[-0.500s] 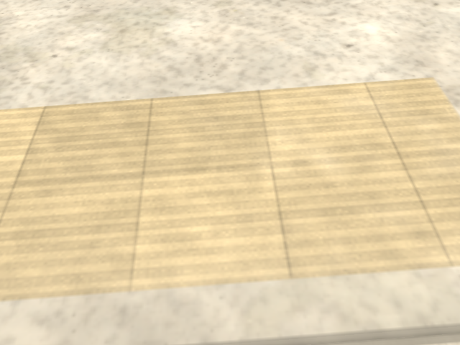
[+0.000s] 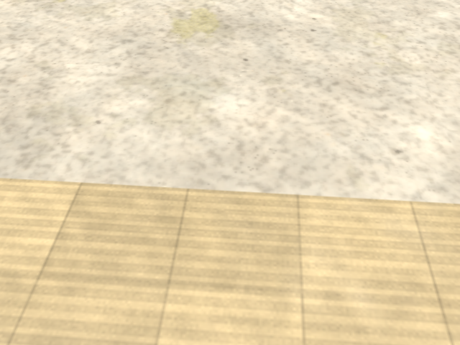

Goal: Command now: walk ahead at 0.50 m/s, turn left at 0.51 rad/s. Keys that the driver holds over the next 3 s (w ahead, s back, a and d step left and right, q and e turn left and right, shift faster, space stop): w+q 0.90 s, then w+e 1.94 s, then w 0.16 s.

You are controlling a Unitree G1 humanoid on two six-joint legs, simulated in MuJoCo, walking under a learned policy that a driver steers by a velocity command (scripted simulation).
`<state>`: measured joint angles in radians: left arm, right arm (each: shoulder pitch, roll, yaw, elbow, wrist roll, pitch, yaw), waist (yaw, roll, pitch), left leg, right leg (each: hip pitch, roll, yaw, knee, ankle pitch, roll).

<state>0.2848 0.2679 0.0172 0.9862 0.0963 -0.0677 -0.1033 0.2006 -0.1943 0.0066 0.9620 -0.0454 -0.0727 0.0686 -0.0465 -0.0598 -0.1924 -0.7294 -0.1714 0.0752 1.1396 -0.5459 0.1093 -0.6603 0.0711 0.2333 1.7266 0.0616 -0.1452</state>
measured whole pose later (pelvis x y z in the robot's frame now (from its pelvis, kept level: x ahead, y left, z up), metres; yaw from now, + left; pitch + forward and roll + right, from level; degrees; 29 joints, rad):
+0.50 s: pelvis +0.28 -0.06 +0.10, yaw +18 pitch +5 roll -1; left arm 0.21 0.17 0.02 0.89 0.03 -0.10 0.03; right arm 0.25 -0.22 -0.07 0.96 -0.05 -0.11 0.05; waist 0.02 0.02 -0.12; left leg -0.64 0.01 -0.06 1.32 -0.22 0.05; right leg -0.32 -0.02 -0.15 0.43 -0.19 -0.04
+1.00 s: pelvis +0.50 +0.08 +0.08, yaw +35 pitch +2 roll +0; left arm 0.24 0.27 0.07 0.87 -0.03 -0.11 0.02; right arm 0.17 -0.23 -0.08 0.73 0.01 -0.03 0.02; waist 0.02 -0.02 0.04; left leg -0.39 -0.07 0.05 0.55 -0.20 0.09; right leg -0.44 -0.09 -0.02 1.30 -0.38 0.01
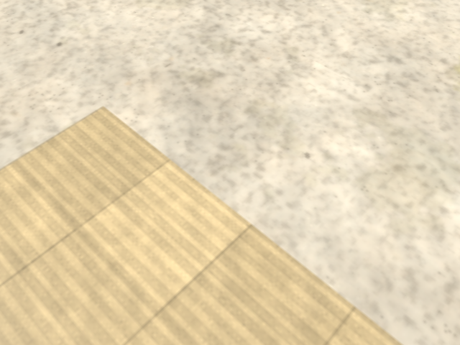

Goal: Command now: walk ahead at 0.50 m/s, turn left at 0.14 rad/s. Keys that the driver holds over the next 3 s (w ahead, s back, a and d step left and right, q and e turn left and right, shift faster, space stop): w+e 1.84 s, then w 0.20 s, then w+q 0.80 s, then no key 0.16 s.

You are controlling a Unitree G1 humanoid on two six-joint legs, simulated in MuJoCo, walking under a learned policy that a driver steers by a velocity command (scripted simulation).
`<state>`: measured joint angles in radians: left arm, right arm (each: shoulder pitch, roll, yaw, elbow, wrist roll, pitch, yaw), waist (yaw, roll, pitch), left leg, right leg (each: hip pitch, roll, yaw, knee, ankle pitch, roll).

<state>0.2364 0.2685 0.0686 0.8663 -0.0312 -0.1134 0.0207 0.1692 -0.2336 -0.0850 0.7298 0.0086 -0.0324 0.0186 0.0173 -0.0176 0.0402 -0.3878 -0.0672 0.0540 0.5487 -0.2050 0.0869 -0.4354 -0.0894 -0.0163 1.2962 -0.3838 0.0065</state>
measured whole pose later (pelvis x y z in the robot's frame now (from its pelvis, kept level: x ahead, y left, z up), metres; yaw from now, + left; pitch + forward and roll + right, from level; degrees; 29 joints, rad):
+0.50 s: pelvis +0.29 -0.09 -0.01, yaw -13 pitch +3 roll +0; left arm 0.13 0.27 0.07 0.72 -0.01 -0.06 -0.04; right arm 0.25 -0.26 -0.07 0.79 0.02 -0.10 -0.01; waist 0.00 0.00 0.04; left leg -0.29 0.00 -0.01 1.22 -0.46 -0.01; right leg -0.51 0.07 -0.03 0.63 -0.18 -0.10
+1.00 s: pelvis +0.57 -0.13 +0.00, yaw -30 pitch +3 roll +1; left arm 0.32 0.28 0.08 0.70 -0.02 -0.03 0.01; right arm 0.12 -0.23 -0.07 0.65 -0.01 -0.11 0.00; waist 0.02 -0.04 -0.02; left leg -0.40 -0.04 0.00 0.53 -0.19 0.02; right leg -0.41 0.07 0.12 1.19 -0.44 -0.03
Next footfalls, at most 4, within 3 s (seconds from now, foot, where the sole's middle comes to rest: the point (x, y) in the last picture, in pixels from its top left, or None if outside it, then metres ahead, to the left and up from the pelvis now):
0.42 right None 0.40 -0.18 -0.77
0.90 left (267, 259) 0.71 -0.08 -0.77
1.40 right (388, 249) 0.75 -0.47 -0.77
1.88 left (397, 170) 1.07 -0.56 -0.77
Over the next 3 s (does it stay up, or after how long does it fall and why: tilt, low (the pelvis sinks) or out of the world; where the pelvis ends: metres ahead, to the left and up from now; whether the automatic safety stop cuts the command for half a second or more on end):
stays up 1.22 -0.91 0.01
